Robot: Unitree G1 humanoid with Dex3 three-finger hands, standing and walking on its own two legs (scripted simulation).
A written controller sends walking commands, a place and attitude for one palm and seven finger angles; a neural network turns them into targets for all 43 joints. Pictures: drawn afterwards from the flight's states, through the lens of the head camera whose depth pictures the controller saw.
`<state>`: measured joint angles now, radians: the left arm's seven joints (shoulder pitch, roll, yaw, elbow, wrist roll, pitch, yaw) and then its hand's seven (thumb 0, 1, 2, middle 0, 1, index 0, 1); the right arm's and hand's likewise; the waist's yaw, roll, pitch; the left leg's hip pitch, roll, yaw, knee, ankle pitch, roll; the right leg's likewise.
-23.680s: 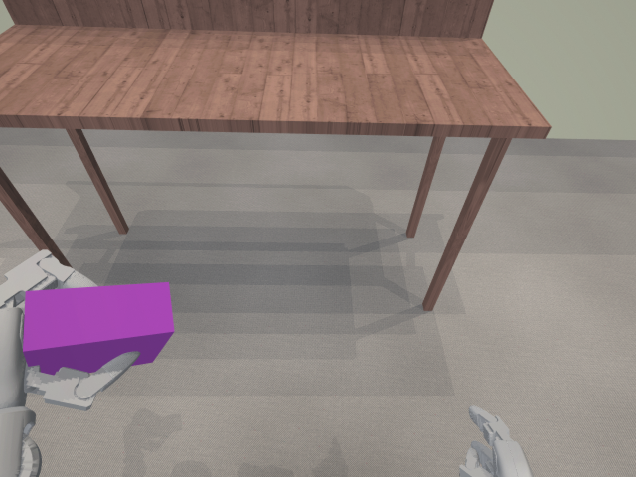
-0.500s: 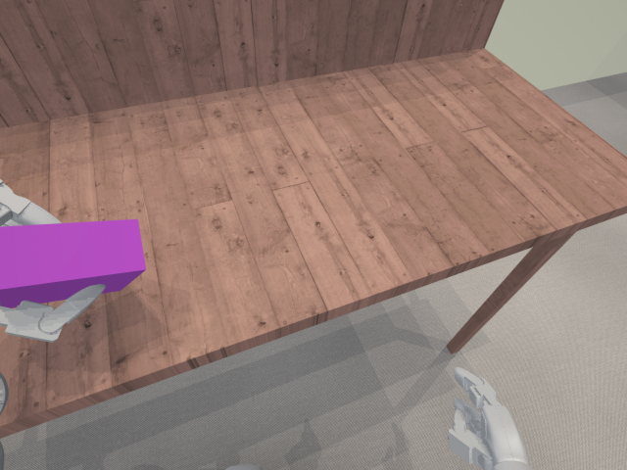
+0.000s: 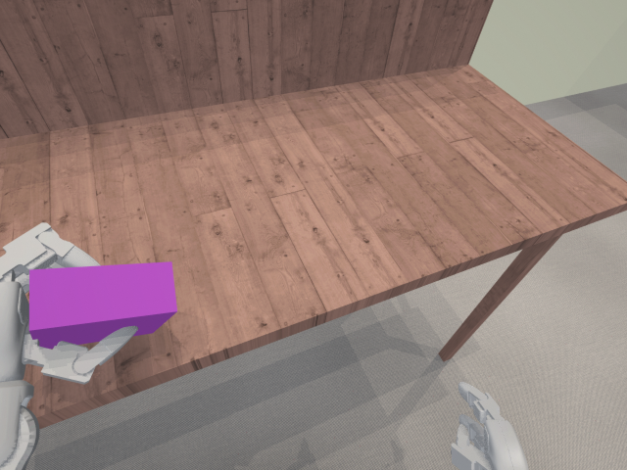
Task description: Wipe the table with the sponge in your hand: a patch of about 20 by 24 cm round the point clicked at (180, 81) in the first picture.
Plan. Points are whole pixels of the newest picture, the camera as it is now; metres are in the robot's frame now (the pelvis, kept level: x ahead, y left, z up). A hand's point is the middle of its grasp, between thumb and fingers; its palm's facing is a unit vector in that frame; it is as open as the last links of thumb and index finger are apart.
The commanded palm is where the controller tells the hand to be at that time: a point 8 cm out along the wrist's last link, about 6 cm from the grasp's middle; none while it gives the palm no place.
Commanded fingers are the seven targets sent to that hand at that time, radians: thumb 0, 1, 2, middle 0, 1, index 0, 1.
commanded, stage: come to a stop and stand still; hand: left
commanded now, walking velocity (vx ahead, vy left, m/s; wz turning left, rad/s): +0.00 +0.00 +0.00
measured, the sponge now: (122, 305) +0.24 +0.22 +0.13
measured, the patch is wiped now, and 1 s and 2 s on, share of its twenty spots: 0.00 0.00 0.00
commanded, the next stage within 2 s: look again from close up in 0.26 s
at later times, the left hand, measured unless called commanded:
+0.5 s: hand (64, 304) +0.22 +0.26 +0.15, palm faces +0.41 -0.84 -0.36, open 9.1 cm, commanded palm +0.16 +0.29 +0.18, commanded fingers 0.00 0.10 1.30 -1.20 -1.60 -1.20 -1.60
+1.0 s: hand (97, 312) +0.22 +0.23 +0.15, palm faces +0.33 -0.75 -0.57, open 9.1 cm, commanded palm +0.17 +0.27 +0.20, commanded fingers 0.00 0.10 1.30 -1.20 -1.60 -1.20 -1.60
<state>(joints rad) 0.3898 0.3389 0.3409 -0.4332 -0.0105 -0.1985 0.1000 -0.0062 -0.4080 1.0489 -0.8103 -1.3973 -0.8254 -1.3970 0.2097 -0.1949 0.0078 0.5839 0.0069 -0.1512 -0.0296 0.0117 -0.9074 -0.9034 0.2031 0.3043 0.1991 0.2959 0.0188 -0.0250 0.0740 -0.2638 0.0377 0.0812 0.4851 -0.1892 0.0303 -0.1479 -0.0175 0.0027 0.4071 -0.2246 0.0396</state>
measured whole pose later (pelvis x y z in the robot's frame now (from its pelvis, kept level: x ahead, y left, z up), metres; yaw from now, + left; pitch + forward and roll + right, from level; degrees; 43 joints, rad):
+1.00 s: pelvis +0.00 -0.02 -0.01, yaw +2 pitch -2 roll +0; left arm 0.36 0.46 0.29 -0.52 0.07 0.11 0.05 -0.01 -0.41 1.05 -0.81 -1.40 -0.82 -1.40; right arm 0.13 -0.22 0.04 0.57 -0.01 -0.08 -0.01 0.01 -0.91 -0.90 0.20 0.30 0.20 0.30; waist 0.04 0.02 0.02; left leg -0.30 0.03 0.05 0.54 -0.21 0.00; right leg -0.21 -0.03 -0.03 0.56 -0.32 0.01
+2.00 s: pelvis +0.01 -0.02 +0.00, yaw +3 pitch -3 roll +0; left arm 0.09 0.68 0.20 -0.45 0.47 0.48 -0.08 0.00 -0.41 1.05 -0.81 -1.40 -0.83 -1.40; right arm 0.02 -0.25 0.08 0.60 0.06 0.02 -0.11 0.01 -0.91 -0.90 0.20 0.30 0.20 0.30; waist 0.14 0.10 0.00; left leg -0.25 0.02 0.03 0.50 -0.20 0.00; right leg -0.15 -0.03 -0.05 0.50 -0.30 0.01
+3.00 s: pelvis -0.02 -0.04 +0.00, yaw +3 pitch -6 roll +0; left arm -0.03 0.68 0.08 -0.39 0.70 0.41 -0.14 0.00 -0.42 1.06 -0.81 -1.40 -0.83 -1.40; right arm -0.01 -0.27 0.07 0.64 0.05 0.02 -0.08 0.01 -0.91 -0.90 0.20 0.30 0.20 0.30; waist 0.16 0.13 0.02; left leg -0.21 0.04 0.03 0.46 -0.14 -0.02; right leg -0.13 -0.01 -0.05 0.51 -0.27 -0.02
